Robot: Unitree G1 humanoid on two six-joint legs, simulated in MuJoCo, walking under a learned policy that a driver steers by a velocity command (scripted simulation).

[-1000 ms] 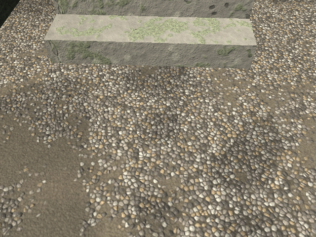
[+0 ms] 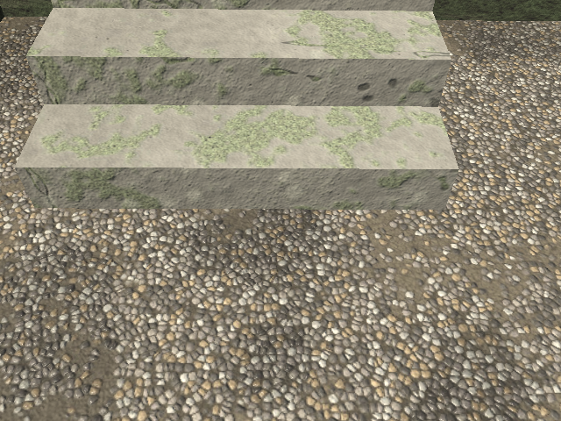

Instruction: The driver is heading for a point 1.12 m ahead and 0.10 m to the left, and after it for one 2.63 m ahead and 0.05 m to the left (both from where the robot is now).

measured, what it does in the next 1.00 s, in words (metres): walks ahead: right foot, then left foot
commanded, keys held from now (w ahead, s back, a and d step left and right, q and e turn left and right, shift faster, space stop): w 0.90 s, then no key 0.10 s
